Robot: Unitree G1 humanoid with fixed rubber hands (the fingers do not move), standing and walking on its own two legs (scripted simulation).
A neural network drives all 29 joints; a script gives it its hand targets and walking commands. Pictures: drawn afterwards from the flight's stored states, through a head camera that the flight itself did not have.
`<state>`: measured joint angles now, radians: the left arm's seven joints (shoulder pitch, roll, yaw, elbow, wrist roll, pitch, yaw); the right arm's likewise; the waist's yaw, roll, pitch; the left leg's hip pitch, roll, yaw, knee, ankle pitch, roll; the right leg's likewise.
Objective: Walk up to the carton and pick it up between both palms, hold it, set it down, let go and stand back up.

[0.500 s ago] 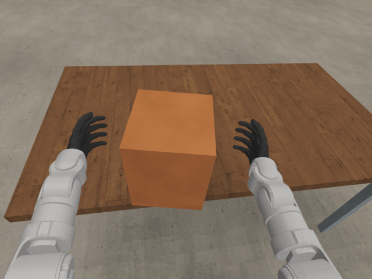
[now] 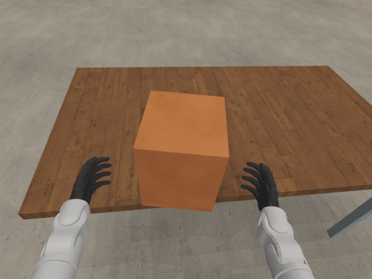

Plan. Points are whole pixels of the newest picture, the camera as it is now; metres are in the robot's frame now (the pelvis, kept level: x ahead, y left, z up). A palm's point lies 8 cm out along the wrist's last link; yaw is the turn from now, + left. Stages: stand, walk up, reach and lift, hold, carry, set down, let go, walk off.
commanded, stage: set down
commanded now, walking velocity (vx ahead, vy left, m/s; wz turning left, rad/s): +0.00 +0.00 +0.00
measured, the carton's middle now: (182, 152) +0.44 -0.01 -0.01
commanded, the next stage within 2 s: let go in 1.78 s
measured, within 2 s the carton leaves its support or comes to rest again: neither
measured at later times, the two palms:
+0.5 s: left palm (75, 240) +0.21 +0.22 -0.03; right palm (268, 241) +0.20 -0.19 -0.02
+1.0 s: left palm (75, 250) +0.20 +0.22 -0.05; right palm (272, 252) +0.18 -0.20 -0.04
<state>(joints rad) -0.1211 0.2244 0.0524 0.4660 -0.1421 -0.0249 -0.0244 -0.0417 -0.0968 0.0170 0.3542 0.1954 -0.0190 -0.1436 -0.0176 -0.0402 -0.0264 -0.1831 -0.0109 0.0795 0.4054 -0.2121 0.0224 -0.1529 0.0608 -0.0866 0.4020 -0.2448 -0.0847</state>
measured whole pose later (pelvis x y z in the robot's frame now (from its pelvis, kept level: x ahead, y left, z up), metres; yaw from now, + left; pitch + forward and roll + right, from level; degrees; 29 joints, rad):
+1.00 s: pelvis +0.01 +0.00 +0.00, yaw -1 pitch -3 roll +1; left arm 0.19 0.23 0.00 0.57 -0.07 -0.24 -0.03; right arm 0.22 -0.14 0.07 0.59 0.14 -0.33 -0.04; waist 0.00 -0.04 0.01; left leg -0.10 -0.02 0.09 0.40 -0.24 0.02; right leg -0.09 0.06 -0.07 0.42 -0.28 -0.08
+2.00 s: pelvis +0.01 +0.01 +0.00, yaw -1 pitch -3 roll +0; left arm 0.20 0.22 0.01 0.56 0.02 0.07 0.02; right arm 0.17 -0.18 0.00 0.75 0.00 -0.20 0.04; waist 0.00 -0.04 0.05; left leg -0.12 -0.01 0.10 0.40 -0.23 0.03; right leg -0.10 0.06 -0.06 0.39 -0.25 -0.08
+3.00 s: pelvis +0.01 +0.00 +0.00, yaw +0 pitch -1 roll +0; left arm 0.34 0.15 0.03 0.96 0.02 -0.02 0.04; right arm 0.30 -0.17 -0.03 1.04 -0.02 0.01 -0.02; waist 0.00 0.02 -0.01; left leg -0.17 0.00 0.07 0.41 -0.23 0.02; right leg -0.12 0.07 -0.09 0.38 -0.25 -0.10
